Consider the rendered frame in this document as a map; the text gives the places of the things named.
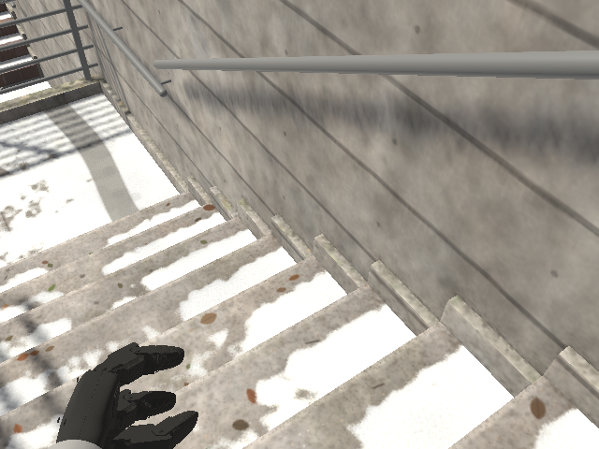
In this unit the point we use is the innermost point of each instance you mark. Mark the stairs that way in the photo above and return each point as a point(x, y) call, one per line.
point(13, 56)
point(276, 354)

